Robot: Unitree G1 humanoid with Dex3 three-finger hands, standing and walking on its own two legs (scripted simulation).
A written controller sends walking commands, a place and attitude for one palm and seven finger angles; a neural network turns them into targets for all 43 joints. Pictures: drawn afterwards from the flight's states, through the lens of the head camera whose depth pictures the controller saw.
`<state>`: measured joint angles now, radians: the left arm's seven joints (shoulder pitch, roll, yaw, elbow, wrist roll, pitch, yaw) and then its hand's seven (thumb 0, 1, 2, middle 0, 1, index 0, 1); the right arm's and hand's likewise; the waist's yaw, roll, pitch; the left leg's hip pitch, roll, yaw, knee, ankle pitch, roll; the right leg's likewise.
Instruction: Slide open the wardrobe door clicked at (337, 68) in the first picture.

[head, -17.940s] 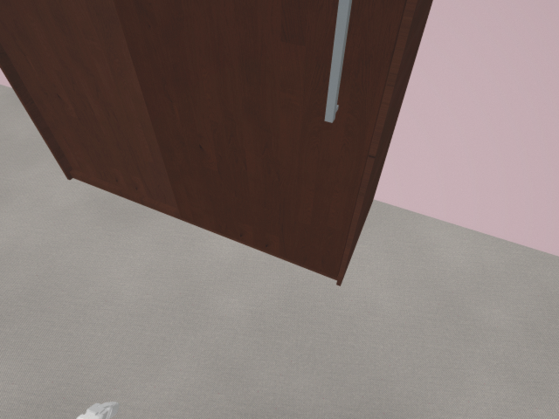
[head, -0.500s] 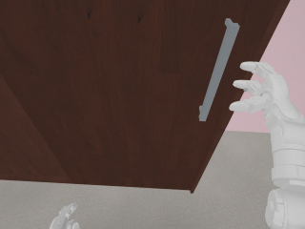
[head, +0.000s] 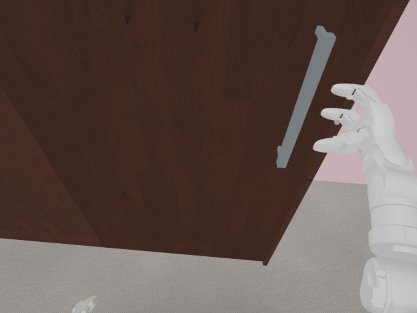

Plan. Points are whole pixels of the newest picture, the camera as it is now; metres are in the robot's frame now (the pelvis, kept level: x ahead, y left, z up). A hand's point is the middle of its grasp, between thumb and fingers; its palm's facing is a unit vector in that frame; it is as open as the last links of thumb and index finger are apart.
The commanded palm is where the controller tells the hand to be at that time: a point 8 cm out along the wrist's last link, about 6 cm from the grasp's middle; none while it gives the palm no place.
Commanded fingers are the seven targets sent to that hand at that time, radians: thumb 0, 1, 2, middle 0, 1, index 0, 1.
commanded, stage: move the hooked fingers beside the handle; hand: right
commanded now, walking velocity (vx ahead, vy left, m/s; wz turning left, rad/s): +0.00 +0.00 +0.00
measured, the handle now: (297, 108) +0.49 -0.12 +0.17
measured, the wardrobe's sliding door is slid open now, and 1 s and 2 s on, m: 0.00 0.00 0.00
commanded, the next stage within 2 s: feel for the door with the fingertips in 0.36 s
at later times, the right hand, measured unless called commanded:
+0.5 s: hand (337, 124) +0.42 -0.18 +0.19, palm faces +0.03 +1.00 -0.01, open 14.0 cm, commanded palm +0.40 -0.23 +0.18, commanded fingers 0.00 0.50 -0.30 0.30 1.20 0.30 1.20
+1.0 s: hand (318, 120) +0.43 -0.15 +0.19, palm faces +0.03 +1.00 +0.01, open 13.9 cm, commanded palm +0.41 -0.20 +0.18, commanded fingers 0.00 0.50 -0.30 0.30 1.20 0.30 1.20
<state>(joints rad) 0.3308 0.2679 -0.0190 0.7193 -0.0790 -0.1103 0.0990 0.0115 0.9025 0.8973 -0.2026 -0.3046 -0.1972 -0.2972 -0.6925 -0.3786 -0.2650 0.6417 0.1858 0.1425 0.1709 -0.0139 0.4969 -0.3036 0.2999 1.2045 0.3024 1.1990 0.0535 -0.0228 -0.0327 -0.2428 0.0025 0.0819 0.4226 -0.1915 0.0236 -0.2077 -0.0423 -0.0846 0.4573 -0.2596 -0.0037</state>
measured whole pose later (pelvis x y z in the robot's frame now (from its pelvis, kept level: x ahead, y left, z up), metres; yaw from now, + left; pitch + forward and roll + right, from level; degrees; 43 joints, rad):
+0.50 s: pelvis -0.01 +0.00 +0.00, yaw -1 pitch +0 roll +0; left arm 0.27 0.26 -0.04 0.69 -0.08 -0.11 0.10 0.01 0.90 0.90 -0.20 -0.30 -0.20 -0.30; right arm -0.74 -0.37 -0.24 0.71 0.18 0.13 0.16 -0.01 0.50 -0.30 0.30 1.20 0.30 1.20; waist 0.04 -0.02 -0.03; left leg -0.25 0.01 0.09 0.44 -0.19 0.02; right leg -0.22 -0.04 -0.07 0.47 -0.26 0.00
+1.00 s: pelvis -0.01 +0.00 +0.00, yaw +0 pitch +0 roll +0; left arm 0.27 0.24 -0.04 0.72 -0.07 -0.10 0.10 0.01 0.90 0.90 -0.20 -0.30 -0.20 -0.30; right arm -0.74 -0.30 -0.22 0.68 0.17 0.15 0.08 -0.01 0.50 -0.30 0.30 1.20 0.30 1.20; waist 0.05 -0.02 -0.03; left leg -0.24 0.00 0.08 0.42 -0.18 0.03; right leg -0.20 -0.04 -0.08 0.45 -0.25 0.00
